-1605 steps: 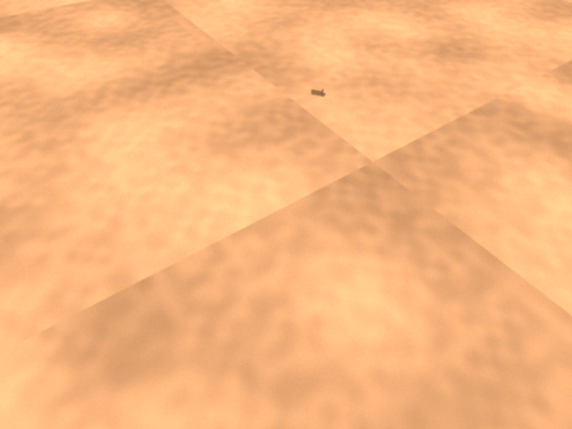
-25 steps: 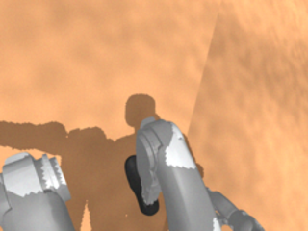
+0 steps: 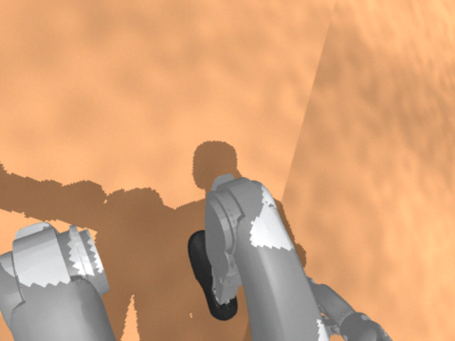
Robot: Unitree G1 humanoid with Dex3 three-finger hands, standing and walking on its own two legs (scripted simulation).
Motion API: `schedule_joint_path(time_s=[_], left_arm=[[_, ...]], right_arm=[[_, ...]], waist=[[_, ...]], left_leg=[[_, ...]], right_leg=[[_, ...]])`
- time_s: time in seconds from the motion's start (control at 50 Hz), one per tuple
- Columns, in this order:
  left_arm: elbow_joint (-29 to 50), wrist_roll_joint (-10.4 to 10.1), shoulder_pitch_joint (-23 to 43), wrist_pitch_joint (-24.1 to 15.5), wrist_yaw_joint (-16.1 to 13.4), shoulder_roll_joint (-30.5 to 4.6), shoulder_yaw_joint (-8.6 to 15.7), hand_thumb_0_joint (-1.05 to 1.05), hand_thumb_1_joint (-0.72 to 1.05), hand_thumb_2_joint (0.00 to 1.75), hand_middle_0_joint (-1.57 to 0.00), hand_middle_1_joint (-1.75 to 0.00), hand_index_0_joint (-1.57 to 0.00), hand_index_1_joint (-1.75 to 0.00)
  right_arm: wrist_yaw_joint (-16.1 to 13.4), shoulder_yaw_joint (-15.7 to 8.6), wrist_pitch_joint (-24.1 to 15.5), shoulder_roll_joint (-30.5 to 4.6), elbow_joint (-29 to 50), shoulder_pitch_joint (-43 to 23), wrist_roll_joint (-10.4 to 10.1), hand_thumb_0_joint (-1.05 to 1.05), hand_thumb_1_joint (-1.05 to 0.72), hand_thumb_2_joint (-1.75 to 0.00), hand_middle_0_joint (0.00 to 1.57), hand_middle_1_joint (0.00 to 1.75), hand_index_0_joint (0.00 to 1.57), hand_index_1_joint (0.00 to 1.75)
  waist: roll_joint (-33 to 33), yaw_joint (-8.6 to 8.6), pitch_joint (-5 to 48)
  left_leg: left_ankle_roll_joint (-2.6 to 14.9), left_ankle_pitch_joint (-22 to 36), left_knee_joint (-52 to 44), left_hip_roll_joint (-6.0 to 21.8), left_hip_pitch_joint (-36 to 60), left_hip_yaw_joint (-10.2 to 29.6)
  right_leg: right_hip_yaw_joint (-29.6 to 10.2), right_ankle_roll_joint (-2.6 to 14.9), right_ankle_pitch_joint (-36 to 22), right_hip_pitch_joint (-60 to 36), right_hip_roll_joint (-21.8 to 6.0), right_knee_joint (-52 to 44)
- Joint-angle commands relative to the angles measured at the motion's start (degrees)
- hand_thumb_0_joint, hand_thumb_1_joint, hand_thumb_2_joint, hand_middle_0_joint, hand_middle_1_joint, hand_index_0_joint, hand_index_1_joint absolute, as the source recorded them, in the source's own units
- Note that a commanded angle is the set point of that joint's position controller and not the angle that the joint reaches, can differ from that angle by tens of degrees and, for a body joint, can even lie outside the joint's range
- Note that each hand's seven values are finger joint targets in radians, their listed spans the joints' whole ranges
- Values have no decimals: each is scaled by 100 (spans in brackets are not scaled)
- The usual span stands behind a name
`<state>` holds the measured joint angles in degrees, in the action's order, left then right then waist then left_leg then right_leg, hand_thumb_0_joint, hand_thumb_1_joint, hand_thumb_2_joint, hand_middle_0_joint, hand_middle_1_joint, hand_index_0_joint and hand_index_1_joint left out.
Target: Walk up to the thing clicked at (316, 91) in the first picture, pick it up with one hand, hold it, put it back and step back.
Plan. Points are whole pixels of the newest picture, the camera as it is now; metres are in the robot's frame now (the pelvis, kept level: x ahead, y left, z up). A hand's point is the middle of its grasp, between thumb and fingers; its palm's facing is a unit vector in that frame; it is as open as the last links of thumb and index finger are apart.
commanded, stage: withdraw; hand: left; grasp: from above
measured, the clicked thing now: out of the picture +0.43 +0.36 -0.28
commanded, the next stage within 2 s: home in 0.74 s
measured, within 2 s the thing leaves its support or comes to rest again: neither
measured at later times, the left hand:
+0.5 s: hand out of the picture +0.42 +0.38 -0.07, palm faces -0.51 -0.15 -0.85, open 13.5 cm
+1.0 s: hand out of the picture +0.44 +0.39 -0.12, palm faces -0.35 -0.11 -0.93, open 12.4 cm
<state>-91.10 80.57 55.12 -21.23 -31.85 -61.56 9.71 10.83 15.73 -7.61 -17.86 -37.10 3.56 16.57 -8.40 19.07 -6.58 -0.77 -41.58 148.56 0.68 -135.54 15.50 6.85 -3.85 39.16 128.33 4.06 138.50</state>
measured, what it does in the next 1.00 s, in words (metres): stands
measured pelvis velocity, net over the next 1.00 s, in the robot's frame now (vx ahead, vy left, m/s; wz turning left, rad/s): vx -0.01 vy -0.01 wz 0.08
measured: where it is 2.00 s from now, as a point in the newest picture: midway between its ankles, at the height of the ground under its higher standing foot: (161, 321)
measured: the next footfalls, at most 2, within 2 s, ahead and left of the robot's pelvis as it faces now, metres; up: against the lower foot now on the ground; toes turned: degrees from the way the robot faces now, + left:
none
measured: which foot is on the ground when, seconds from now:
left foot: down 0.00-1.00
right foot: down 0.00-1.00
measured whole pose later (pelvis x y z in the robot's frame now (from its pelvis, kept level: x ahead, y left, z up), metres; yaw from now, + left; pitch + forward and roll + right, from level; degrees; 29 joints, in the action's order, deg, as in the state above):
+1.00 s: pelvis -0.01 -0.01 +0.02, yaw +4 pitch +32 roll -11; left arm -85.0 74.2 60.1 -14.2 -21.7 -54.5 9.3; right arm 7.3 8.7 -2.0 -15.4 -40.0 8.2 10.3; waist -1.6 16.0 -0.5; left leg -0.4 -37.0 141.5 -0.2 -137.1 10.5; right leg 3.4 -3.4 37.6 130.5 1.7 135.2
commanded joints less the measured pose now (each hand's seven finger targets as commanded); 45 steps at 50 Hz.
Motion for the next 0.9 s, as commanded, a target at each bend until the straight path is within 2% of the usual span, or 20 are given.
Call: schedule_joint_path(time_s=[0.0,0.02,0.04,0.06,0.12,0.14,0.2,0.26,0.32,0.4,0.42,0.48,0.54,0.62,0.68,0.74,0.8,0.82,0.84,0.88], left_arm=[[1574,-438,1695,337,-241,-1506,364,0,-50,97,-7,-101,-8,-99],[1439,-441,1473,501,-190,-1354,274,0,-50,96,-7,-101,-8,-100],[1578,-537,1285,652,-156,-1317,395,0,-50,96,-7,-101,-8,-99],[1810,-648,1377,779,-111,-1369,510,0,-49,96,-7,-100,-8,-98],[2132,-976,1445,1205,271,-916,289,0,-50,96,-7,-99,-8,-98],[2096,-1108,1559,1335,468,-589,95,0,-50,96,-8,-99,-9,-98],[2456,-1320,1698,1522,1075,-291,-197,0,-50,97,-8,-99,-9,-98],[2545,-1518,1722,1572,1724,206,-533,0,-47,94,-13,-94,-13,-94],[2504,-1606,1373,1475,2281,176,-617,0,-44,92,-16,-92,-16,-92],[2602,-1678,1114,1144,2672,50,-508,0,-37,87,-21,-87,-21,-87],[2690,-1664,1133,1002,2708,-188,-348,0,-36,87,-22,-86,-22,-86],[2742,-1606,1180,492,2661,-369,-187,0,-34,85,-24,-83,-24,-83],[2550,-1375,1245,55,2223,-386,-101,0,-35,85,-22,-84,-22,-84],[2123,-922,1841,-146,1418,-347,-171,0,-36,86,-20,-86,-21,-85],[1936,-658,2462,-120,945,-744,-10,0,-33,84,-22,-84,-23,-83],[1483,-424,2610,45,646,-922,16,0,-28,80,-27,-80,-28,-79],[1253,-386,2660,281,484,-1087,80,0,-26,78,-28,-78,-29,-77],[1148,-370,2593,392,475,-1100,72,0,-18,86,-27,-72,-24,-74],[1156,-421,2624,474,487,-1118,96,0,-26,78,-27,-80,-29,-79],[1113,-531,2351,641,604,-1010,11,0,-19,94,-26,-70,-23,-72]], right_arm=[[-9,-802,-9,-1822,-58,1011,-123,0,-90,-90,20,30,20,30],[37,-852,-18,-1775,-48,1061,-158,0,-90,-90,20,30,20,30],[52,-937,6,-1764,-77,1044,-204,0,-90,-90,20,30,20,30],[77,-1012,37,-1754,-75,1122,-251,0,-89,-90,20,30,20,30],[147,-1233,121,-1647,-136,1189,-465,0,-90,-90,20,30,20,30],[155,-1285,159,-1619,-144,1256,-538,0,-90,-90,20,30,20,30],[139,-1495,322,-1613,-212,1548,-809,0,-90,-90,20,30,20,30],[50,-1597,502,-1554,-174,1711,-987,0,-90,-90,20,30,20,30],[-95,-1583,674,-1425,-95,1752,-1096,0,-91,-90,20,30,20,30],[-297,-1502,832,-1370,90,1656,-1131,0,-90,-90,20,30,20,30],[-355,-1481,858,-1407,121,1614,-1126,0,-90,-90,20,30,20,30],[-431,-1337,905,-1263,140,1472,-1067,0,-90,-90,20,30,20,30],[-454,-1253,924,-1256,77,1367,-979,0,-90,-90,20,30,20,30],[-427,-1171,963,-1350,-52,1373,-804,0,-89,-89,20,30,20,30],[-428,-1170,900,-1462,-160,1438,-698,0,-90,-89,20,30,20,30],[-464,-1148,827,-1509,-229,1434,-616,0,-90,-90,20,30,20,30],[-481,-1140,724,-1498,-249,1405,-578,0,-90,-89,20,30,20,30],[-489,-1132,690,-1506,-250,1391,-567,0,-88,-89,20,30,20,30],[-488,-1124,643,-1518,-265,1443,-543,0,-89,-89,20,30,20,30],[-464,-1136,575,-1467,-259,1467,-573,0,-88,-89,20,30,20,30]], waist=[[4031,-190,4381],[4026,-242,4352],[4037,-433,4503],[4022,-486,4760],[4015,-604,4811],[3820,-494,4687],[3370,-465,4782],[2774,-308,4531],[2181,-392,4254],[1672,-481,3980],[1675,-559,3973],[1874,-650,4199],[2236,-684,4330],[2518,-401,4302],[2941,-352,4455],[3045,-271,4401],[3176,-326,4404],[3194,-356,4416],[3166,-295,4429],[3104,-359,4564]], left_leg=[[-16,1695,-1829,145,3563,-742],[-20,1715,-1863,140,3552,-780],[-8,1834,-1907,131,3540,-842],[14,1899,-1933,107,3528,-883],[18,1805,-2231,81,3589,-926],[50,1645,-2276,72,3497,-924],[109,1315,-2574,34,3449,-934],[174,1158,-2716,-6,3268,-948],[253,1067,-2711,-59,2831,-1104],[267,1160,-2711,-106,2653,-1175],[257,1144,-2682,-120,2673,-1183],[255,1156,-2638,-101,2754,-1232],[219,1155,-2607,-74,3067,-1220],[182,1128,-2486,-65,3191,-1156],[133,1061,-2458,-72,3382,-1150],[129,882,-2401,-63,3397,-1131],[143,727,-2395,-68,3312,-1162],[148,722,-2385,-64,3300,-1167],[166,713,-2346,-74,3228,-1181],[179,893,-2273,-60,3185,-1185]], right_leg=[[798,518,-1752,-1529,93,-987],[755,543,-1760,-1451,84,-966],[714,545,-1831,-1480,104,-1041],[676,538,-1896,-1584,90,-1111],[557,583,-1759,-1384,21,-1232],[529,573,-1652,-1306,6,-1339],[422,587,-1416,-1578,-15,-1674],[352,576,-1325,-1818,-51,-1985],[195,571,-1178,-2235,-72,-2249],[121,591,-1085,-2426,-134,-2431],[120,619,-1009,-2339,-145,-2435],[74,581,-1040,-2434,-134,-2317],[129,566,-1070,-2177,-108,-2128],[259,583,-1069,-1811,-66,-1937],[330,593,-981,-1581,-92,-1795],[363,597,-801,-1405,-100,-1704],[326,607,-688,-1285,-120,-1653],[338,603,-709,-1224,-115,-1631],[363,581,-732,-1260,-123,-1624],[320,581,-922,-1412,-111,-1627]])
